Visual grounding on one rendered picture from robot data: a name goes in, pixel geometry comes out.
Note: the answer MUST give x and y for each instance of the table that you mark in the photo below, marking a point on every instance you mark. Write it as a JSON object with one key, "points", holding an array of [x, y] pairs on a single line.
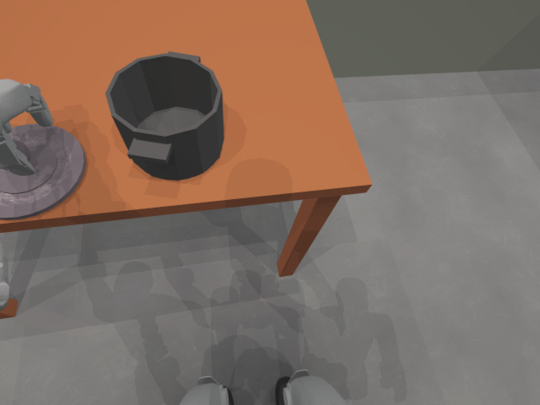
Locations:
{"points": [[287, 135]]}

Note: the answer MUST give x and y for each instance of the robot left hand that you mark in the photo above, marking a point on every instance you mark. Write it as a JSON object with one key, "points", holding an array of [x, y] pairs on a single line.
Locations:
{"points": [[16, 98]]}

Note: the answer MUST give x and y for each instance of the robot left shin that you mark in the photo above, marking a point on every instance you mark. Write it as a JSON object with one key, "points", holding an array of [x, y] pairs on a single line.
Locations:
{"points": [[206, 380]]}

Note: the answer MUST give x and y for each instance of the pot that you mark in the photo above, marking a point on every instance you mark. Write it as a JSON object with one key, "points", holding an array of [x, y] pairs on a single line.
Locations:
{"points": [[168, 109]]}

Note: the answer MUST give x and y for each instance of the robot shin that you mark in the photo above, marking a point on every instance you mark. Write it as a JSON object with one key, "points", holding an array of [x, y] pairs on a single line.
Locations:
{"points": [[298, 374], [206, 380]]}

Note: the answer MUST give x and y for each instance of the robot right shin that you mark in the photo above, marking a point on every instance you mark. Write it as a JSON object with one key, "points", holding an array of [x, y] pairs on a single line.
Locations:
{"points": [[298, 374]]}

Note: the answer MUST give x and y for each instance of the knob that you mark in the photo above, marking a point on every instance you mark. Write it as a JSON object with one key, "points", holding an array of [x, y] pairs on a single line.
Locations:
{"points": [[23, 149]]}

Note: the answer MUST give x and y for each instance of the lid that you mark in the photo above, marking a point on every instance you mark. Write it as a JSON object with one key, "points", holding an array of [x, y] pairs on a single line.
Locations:
{"points": [[59, 163]]}

